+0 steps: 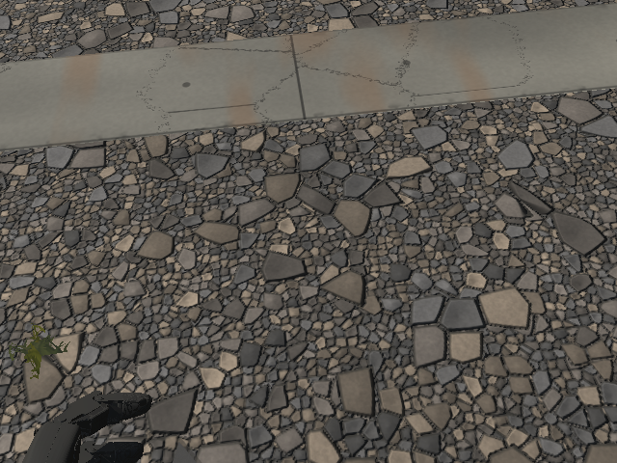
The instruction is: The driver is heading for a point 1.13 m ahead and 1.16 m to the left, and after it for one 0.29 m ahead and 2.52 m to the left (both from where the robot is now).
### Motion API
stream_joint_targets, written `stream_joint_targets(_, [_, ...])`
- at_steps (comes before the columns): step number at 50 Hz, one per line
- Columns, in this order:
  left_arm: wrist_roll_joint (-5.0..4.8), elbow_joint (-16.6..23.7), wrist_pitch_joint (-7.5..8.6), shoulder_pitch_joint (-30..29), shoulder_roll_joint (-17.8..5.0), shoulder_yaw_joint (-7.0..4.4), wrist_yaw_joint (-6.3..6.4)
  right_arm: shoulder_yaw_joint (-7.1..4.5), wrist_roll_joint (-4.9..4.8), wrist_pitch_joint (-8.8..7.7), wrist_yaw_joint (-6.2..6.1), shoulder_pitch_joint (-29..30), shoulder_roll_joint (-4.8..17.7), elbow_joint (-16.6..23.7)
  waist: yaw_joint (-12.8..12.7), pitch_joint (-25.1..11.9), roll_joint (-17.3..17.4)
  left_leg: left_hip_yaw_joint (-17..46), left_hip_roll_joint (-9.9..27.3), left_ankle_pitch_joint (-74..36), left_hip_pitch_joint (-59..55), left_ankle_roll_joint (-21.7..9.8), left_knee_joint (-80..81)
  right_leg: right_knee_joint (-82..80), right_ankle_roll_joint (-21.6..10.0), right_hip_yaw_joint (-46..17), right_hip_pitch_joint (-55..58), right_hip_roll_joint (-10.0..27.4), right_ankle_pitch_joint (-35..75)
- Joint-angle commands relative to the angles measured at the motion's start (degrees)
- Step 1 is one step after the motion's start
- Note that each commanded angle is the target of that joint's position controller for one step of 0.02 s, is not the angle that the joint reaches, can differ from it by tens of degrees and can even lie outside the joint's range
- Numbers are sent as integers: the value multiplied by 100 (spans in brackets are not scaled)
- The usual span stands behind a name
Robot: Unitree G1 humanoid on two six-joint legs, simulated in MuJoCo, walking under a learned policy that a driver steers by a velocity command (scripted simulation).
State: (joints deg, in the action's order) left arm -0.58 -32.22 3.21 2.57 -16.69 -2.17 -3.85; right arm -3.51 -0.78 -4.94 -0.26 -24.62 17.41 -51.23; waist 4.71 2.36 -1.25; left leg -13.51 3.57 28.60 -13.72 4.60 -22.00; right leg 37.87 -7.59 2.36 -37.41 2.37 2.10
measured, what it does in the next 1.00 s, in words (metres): walks ahead, turning left: left foot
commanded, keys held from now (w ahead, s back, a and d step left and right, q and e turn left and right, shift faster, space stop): q+shift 1.00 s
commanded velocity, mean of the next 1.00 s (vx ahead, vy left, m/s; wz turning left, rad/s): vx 0.15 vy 0.00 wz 0.72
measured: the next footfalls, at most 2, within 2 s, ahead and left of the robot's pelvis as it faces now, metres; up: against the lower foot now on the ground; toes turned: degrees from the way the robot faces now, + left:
left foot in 0.50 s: +0.26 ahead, +0.16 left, +0.00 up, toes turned +24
right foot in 1.04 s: +0.40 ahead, +0.03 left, +0.00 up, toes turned +59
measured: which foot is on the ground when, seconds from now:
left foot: down 0.00-0.02, up 0.04-0.48, down 0.50-1.00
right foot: down 0.00-0.50, up 0.52-1.00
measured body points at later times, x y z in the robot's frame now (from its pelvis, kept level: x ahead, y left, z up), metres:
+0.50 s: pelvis +0.19 +0.04 +0.03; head +0.20 +0.07 +0.48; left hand +0.28 +0.34 -0.08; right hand +0.40 -0.20 -0.06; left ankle +0.22 +0.14 -0.70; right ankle +0.21 -0.09 -0.70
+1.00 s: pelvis +0.25 +0.05 +0.04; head +0.27 +0.09 +0.49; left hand +0.17 +0.38 -0.06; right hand +0.59 -0.02 -0.02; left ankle +0.22 +0.14 -0.70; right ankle +0.38 -0.01 -0.69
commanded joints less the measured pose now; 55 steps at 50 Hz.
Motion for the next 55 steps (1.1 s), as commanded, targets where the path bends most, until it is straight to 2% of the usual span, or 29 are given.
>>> stream_joint_targets(1, [139, -345, -29, 2402, -1479, -503, 253, 2, 147, -2, -1, 161, 624, 543, -1369, -1466, -971, 538, 178, -1720, 3216, -551, -4413, 89, -333, -1242, 5282, 819, 3285])
stream_joint_targets(2, [438, -78, 76, 2306, -1529, -367, 215, 215, -140, -121, 111, -1107, 173, 298, -938, -3304, -1835, 2289, -821, 1082, 4508, -433, -6684, -246, -1549, -3980, 6711, 2641, 3599])
stream_joint_targets(3, [425, -33, 78, 2273, -1150, -344, 142, -22, -303, -130, 94, -269, 1052, 276, -1391, -3531, -502, 2778, -624, 575, 4193, -447, -6727, -966, -1236, -3587, 5798, 2268, 3128])
stream_joint_targets(4, [296, -193, 137, 1910, -1082, -299, 101, -30, -366, -73, 57, 213, 891, 534, -1083, -2337, -408, 2454, -339, 258, 4582, -404, -6247, -1074, -1039, -2708, 4903, 2171, 2759])
stream_joint_targets(5, [172, -335, 194, 1524, -898, -259, 107, 36, -226, 6, -35, 464, 627, 556, -796, -1521, 21, 2153, 7, -64, 4730, -310, -5774, -1270, -813, -2203, 3975, 1897, 2555])
stream_joint_targets(6, [176, -340, 228, 1207, -630, -191, 123, -2, -139, 134, -67, 400, 598, 482, -590, -1147, -137, 2064, 182, -272, 4544, -256, -5605, -1437, -749, -1690, 3262, 1753, 2449])
stream_joint_targets(10, [276, -394, 317, 483, -452, -187, 243, -108, -126, 579, -154, 221, 347, 514, -149, -809, -299, 1800, 377, -612, 4001, -75, -5184, -2233, -741, -440, 1963, 1655, 1993])
stream_joint_targets(13, [247, -485, 225, 314, -504, -239, 456, -115, -46, 678, -149, 659, 236, 807, -171, -632, -348, 1664, 512, -1370, 4362, -17, -4257, -2423, -684, 219, 2120, 1582, 1268])
stream_joint_targets(16, [199, -498, 60, 139, -577, -277, 591, -124, -2, 705, -2, 947, 198, 959, -274, -635, -294, 1374, 459, -2199, 4144, -115, -3264, -2399, -589, 715, 2342, 1513, 549])
stream_joint_targets(20, [38, -592, -132, 91, -740, -367, 543, -240, -18, 855, 176, 1317, 403, 1283, -410, -500, -387, 1018, 351, -1841, 4112, -337, -2527, -2099, -419, 848, 2867, 1811, 81])
stream_joint_targets(23, [-109, -675, -238, -42, -794, -426, 477, -325, -37, 911, 234, 1289, 429, 1477, -299, -445, -403, 725, 178, -1432, 3906, -629, -1829, -1473, -72, 943, 3202, 1974, 319])
stream_joint_targets(24, [-177, -734, -277, -40, -719, -425, 460, -375, -24, 893, 203, 1056, 455, 1450, -175, -500, -245, 636, 11, -1755, 3504, -794, -1332, -913, 178, 1138, 3144, 1818, 391])
stream_joint_targets(25, [-175, -847, -311, 236, -582, -414, 426, -537, 33, 842, 114, 575, 810, 1348, -31, -517, 420, 1064, -107, -2982, 2789, -1102, -674, 278, 525, 1313, 2719, 1352, 44])
stream_joint_targets(26, [73, -613, -316, 206, -408, -361, 424, -757, 33, 782, -8, 426, 1671, 1418, -201, -290, 2171, 3175, 937, -6064, 2043, -1788, -268, 2164, 1053, 1432, 1074, 424, -2960])
stream_joint_targets(27, [205, -327, -293, -58, -328, -313, 460, -687, 254, 591, 56, 515, 1798, 1605, -362, -1025, 2090, 5068, 1536, -5052, 1476, -2817, 42, 3519, 1274, 101, -207, -385, -4377])
stream_joint_targets(28, [127, -365, -264, -282, -541, -350, 470, -644, 208, 405, 164, 570, 1587, 1656, -187, -1299, 1151, 4911, 1599, -4281, 1311, -2738, 301, 3799, 1134, -597, -495, -322, -4114])
stream_joint_targets(29, [47, -338, -221, -466, -504, -352, 505, -599, 94, 308, 154, 728, 1428, 1676, -267, -1093, 741, 4553, 1376, -3837, 1347, -2442, 299, 3655, 963, -763, -655, -280, -3572])
stream_joint_targets(30, [108, -448, -205, -457, -505, -368, 566, -539, -56, 320, 99, 1012, 1199, 1727, -410, -958, 352, 4172, 1136, -3535, 1516, -2120, 242, 3321, 912, -871, -658, -146, -3095])
stream_joint_targets(31, [160, -452, -204, -472, -594, -402, 608, -476, -122, 384, 8, 1306, 1004, 1825, -530, -941, 437, 3944, 986, -3421, 1785, -1946, 228, 2967, 893, -956, -471, -97, -2742])
stream_joint_targets(32, [155, -456, -207, -497, -604, -417, 589, -441, -96, 450, -76, 1421, 901, 1942, -581, -1022, 562, 3810, 824, -3440, 1926, -1827, 233, 2772, 896, -965, -212, -140, -2517])
stream_joint_targets(34, [115, -541, -205, -439, -428, -381, 547, -460, -20, 521, -177, 1378, 941, 2057, -564, -1187, 521, 3678, 616, -3682, 1883, -1714, 154, 2304, 974, -945, -8, -352, -2199])
stream_joint_targets(38, [54, -610, -231, -494, -318, -343, 533, -520, -37, 621, -276, 1261, 1084, 2181, -470, -1123, 648, 3921, 427, -3006, 1960, -1637, 127, 1338, 1149, -1059, 117, -589, -1973])
stream_joint_targets(43, [28, -672, -199, -485, -443, -390, 492, -505, -2, 727, -257, 1404, 1074, 2366, -362, -881, 988, 4367, 205, -2047, 2373, -1524, 123, 629, 1166, -1156, 541, -696, -1856])
stream_joint_targets(49, [0, -717, -39, -162, -665, -479, 382, -487, -41, 804, -156, 1661, 1116, 2569, -380, -881, 1175, 4993, -6, -2459, 2457, -1446, -209, -665, 979, -1173, 1554, -718, -1928])
stream_joint_targets(51, [11, -827, -31, 228, -794, -561, 378, -433, -114, 821, -132, 1817, 1028, 2624, -588, -888, 952, 4858, -366, -1879, 2920, -1181, -594, -1791, 849, -1090, 2546, -421, -1015])
stream_joint_targets(52, [53, -812, -81, 459, -1064, -620, 404, -333, -93, 840, -108, 1407, 705, 2548, -461, -1310, 13, 4220, -843, 430, 3738, -945, -1485, -1998, 409, -1950, 3607, 662, -1436])
stream_joint_targets(53, [160, -800, -137, 611, -1298, -633, 421, -308, -148, 811, -90, 1302, 649, 2633, -407, -1083, -1314, 2865, -1519, 703, 5016, -756, -2800, -2517, -246, -3324, 3829, 1514, -3034])
stream_joint_targets(54, [217, -691, -53, 436, -1207, -632, 420, -373, -87, 700, -54, 1506, 1021, 2728, -429, -615, -1506, 2685, -852, 5, 5750, -647, -3596, -2782, -471, -3900, 3450, 1943, -4071])
stream_joint_targets(55, [121, -562, -16, 197, -999, -572, 492, -412, -42, 659, -24, 1560, 1229, 2648, -435, -413, -1281, 2440, -569, -479, 5910, -557, -3950, -2796, -315, -3408, 3328, 1739, -4209])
